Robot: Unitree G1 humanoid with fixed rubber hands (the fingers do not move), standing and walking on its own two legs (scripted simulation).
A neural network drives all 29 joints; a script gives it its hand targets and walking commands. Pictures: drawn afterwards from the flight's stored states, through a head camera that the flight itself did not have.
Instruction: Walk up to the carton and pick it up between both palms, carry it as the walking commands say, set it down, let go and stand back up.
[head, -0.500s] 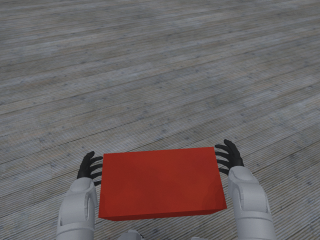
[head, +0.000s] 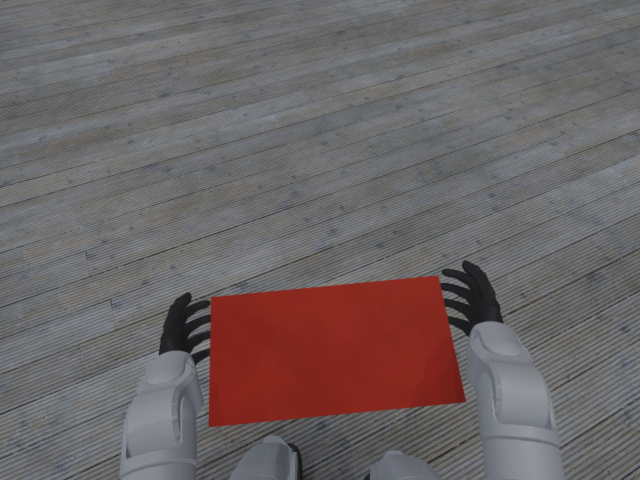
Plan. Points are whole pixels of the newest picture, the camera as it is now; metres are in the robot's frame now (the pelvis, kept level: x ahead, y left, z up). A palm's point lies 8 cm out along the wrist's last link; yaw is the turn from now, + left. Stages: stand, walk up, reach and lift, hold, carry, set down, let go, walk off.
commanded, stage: carry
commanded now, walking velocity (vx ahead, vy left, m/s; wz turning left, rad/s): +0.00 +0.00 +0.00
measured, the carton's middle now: (331, 354) +0.29 +0.00 -0.08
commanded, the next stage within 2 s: hold in 1.86 s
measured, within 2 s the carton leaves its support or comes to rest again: neither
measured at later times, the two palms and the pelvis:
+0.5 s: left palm (171, 367) +0.25 +0.19 +0.02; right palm (485, 327) +0.28 -0.18 +0.04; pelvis -0.01 -0.01 +0.01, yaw +0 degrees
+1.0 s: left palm (197, 359) +0.26 +0.16 +0.01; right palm (506, 332) +0.28 -0.21 +0.03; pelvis -0.01 -0.03 +0.00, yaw +0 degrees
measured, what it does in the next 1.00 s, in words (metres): steps on the spot: left foot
